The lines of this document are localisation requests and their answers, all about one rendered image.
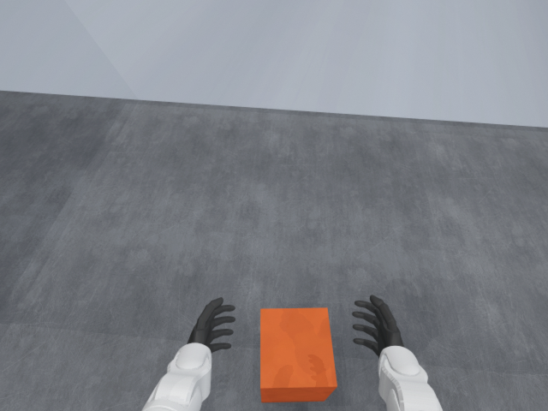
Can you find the carton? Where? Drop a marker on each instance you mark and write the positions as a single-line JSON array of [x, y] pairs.
[[296, 355]]

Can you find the left robot forearm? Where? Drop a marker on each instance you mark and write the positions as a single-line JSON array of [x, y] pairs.
[[187, 382]]

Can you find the right robot forearm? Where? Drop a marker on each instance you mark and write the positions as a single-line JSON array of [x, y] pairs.
[[403, 382]]

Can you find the robot right hand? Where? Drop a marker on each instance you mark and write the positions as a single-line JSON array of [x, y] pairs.
[[387, 334]]

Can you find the robot left hand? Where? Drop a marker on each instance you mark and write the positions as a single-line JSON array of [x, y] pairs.
[[203, 330]]

